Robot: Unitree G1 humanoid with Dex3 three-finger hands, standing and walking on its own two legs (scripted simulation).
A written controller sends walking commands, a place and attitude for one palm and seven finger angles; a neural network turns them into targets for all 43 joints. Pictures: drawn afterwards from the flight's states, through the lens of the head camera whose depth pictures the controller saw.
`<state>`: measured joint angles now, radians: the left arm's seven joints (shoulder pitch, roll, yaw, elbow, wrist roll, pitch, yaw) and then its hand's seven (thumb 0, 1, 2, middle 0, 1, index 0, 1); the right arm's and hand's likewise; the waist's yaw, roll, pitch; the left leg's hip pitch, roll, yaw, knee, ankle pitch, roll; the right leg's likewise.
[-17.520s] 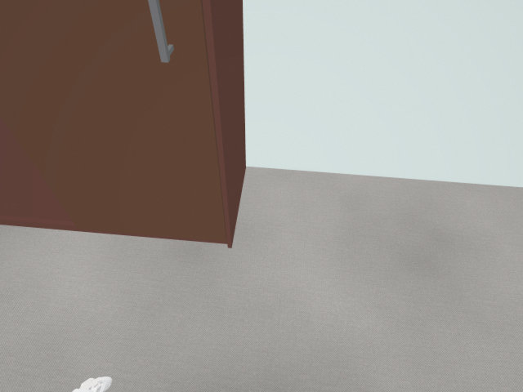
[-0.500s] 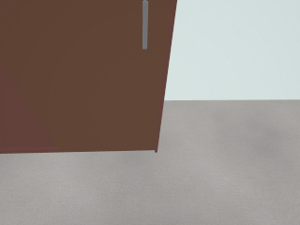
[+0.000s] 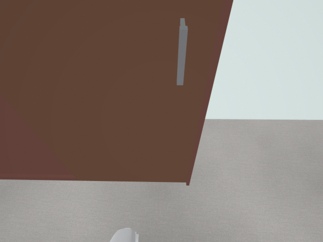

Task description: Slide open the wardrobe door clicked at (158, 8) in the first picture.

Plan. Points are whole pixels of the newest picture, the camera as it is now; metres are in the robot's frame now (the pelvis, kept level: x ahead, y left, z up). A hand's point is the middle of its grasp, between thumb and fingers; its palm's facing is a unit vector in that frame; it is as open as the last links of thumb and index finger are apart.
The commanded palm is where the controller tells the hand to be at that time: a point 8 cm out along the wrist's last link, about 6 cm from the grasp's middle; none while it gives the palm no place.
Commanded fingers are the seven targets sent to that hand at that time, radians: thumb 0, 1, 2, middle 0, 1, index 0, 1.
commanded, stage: shuffle to correct the standing spot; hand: right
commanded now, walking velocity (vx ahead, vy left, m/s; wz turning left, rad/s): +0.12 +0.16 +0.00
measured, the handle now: (181, 54) +0.52 -0.03 +0.20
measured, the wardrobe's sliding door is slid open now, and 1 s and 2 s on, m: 0.00 0.00 0.00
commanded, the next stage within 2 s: come to a stop and stand still in 0.18 s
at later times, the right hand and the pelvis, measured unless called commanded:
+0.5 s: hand (196, 240) +0.17 -0.09 -0.20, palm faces +0.08 +0.98 -0.16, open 7.3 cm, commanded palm none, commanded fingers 0.00 -0.90 -0.90 0.20 0.30 0.20 0.30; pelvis +0.15 +0.08 -0.01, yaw -1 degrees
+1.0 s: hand (181, 237) +0.17 -0.04 -0.17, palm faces +0.05 +0.97 -0.25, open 7.4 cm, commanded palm none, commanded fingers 0.00 -0.90 -0.90 0.20 0.30 0.20 0.30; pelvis +0.14 +0.14 +0.00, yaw -1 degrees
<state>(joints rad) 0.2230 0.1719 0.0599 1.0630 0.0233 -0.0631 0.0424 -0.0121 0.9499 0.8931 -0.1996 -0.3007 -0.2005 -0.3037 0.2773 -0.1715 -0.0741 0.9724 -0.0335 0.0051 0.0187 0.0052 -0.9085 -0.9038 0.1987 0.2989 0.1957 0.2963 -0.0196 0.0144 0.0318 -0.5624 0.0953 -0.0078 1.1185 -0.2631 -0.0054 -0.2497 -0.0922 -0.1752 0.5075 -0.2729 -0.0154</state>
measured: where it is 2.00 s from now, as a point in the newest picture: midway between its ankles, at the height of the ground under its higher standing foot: outside the picture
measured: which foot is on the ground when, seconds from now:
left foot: up 0.00-0.14, down 0.16-0.50, up 0.52-0.80, down 0.82-1.00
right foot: down 0.00-0.16, up 0.18-0.44, down 0.46-0.82, up 0.84-1.00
